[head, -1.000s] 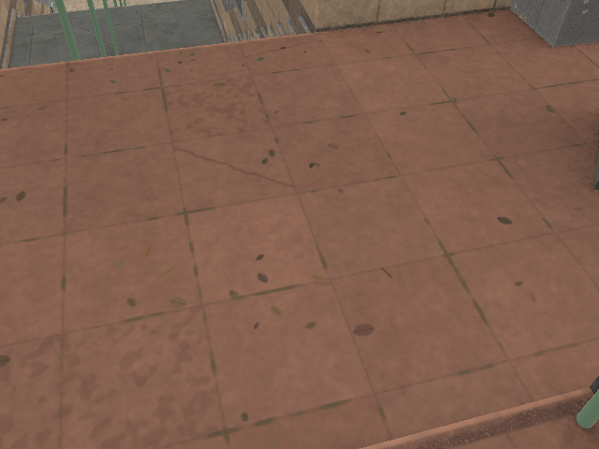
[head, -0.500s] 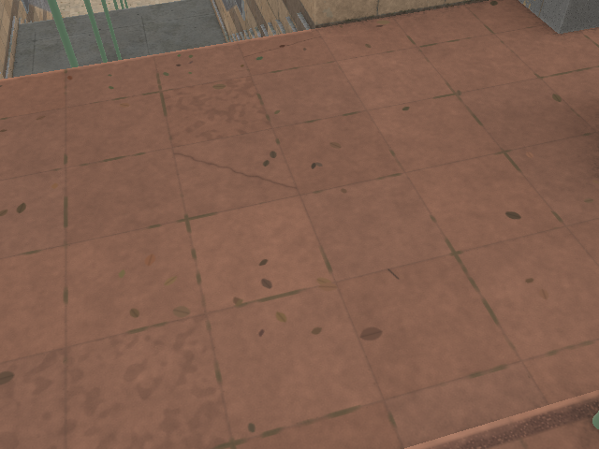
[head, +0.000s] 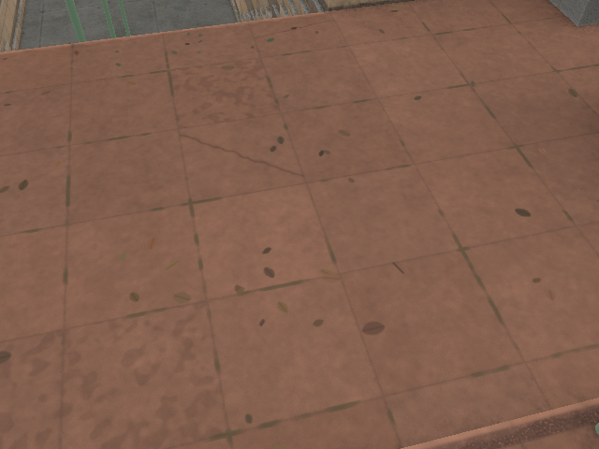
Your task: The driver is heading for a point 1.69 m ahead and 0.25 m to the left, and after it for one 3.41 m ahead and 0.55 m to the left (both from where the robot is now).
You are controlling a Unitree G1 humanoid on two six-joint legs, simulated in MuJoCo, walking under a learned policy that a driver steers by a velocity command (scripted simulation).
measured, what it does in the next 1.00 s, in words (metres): stands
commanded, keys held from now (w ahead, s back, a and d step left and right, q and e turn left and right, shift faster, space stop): no key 0.34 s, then w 0.04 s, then no key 0.62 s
